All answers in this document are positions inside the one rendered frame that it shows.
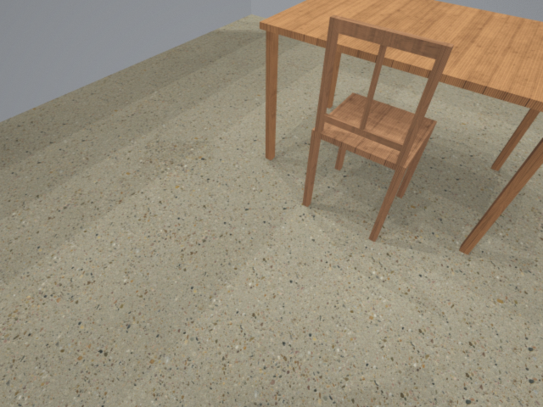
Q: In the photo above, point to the chair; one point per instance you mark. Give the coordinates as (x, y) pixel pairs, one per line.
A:
(377, 131)

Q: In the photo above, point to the table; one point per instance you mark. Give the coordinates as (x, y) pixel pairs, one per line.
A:
(497, 55)

